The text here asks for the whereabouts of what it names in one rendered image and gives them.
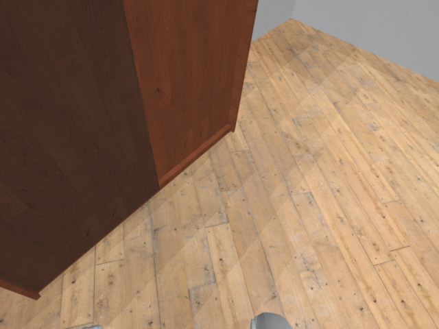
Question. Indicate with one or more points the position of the wardrobe door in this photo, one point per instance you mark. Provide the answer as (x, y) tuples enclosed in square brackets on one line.
[(185, 52), (75, 151)]

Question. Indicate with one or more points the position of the robot right thigh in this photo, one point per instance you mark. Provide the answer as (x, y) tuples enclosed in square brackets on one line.
[(269, 321)]

